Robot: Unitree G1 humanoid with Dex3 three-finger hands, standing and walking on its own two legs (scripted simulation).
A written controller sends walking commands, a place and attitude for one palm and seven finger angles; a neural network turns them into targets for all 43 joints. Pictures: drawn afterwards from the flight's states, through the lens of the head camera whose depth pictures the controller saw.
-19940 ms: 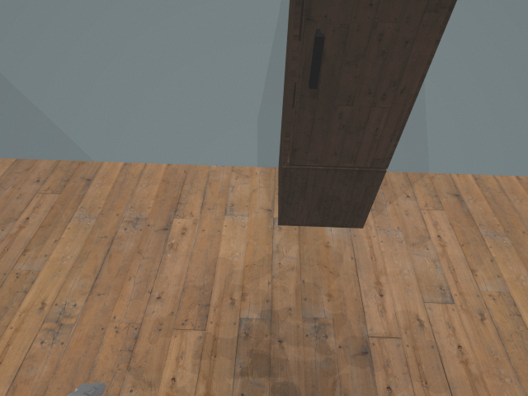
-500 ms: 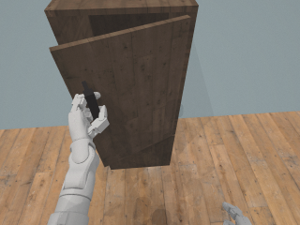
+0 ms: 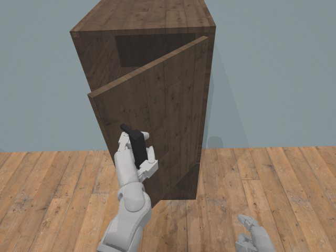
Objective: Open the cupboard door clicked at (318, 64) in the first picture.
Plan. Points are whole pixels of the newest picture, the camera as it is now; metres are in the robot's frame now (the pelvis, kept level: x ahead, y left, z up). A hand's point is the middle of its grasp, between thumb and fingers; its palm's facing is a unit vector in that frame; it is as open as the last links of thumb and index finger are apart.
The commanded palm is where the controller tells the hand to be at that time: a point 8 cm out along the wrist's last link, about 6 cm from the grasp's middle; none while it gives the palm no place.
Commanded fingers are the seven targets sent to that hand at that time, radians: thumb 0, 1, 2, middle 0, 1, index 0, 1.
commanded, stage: open thumb and fingers to let go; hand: left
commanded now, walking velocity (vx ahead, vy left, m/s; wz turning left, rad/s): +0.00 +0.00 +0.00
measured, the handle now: (134, 150) +0.33 +0.10 +0.09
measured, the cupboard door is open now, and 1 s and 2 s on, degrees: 47 44 49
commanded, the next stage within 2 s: slide the hand sideways off the handle in 0.76 s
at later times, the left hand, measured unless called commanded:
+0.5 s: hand (142, 160) +0.30 +0.08 +0.10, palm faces +0.39 -0.92 -0.02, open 13.1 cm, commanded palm +0.25 +0.11 +0.09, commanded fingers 0.00 -0.50 0.30 -0.24 -0.85 -0.24 -0.85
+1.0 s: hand (140, 168) +0.28 +0.08 +0.09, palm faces +0.09 -0.99 -0.06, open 16.0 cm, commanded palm +0.26 +0.10 +0.09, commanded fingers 0.00 -0.50 0.30 -0.15 -0.30 -0.15 -0.30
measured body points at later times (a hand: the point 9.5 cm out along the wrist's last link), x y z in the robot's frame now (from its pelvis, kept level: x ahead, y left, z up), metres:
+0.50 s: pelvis +0.00 +0.00 +0.00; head -0.01 -0.02 +0.45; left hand +0.27 +0.13 +0.10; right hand +0.17 -0.21 -0.10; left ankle +0.02 +0.14 -0.72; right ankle -0.03 -0.07 -0.72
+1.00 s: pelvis -0.02 +0.03 +0.00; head -0.02 +0.02 +0.45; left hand +0.27 +0.13 +0.10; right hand +0.16 -0.18 -0.10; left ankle +0.02 +0.14 -0.72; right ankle -0.03 -0.07 -0.72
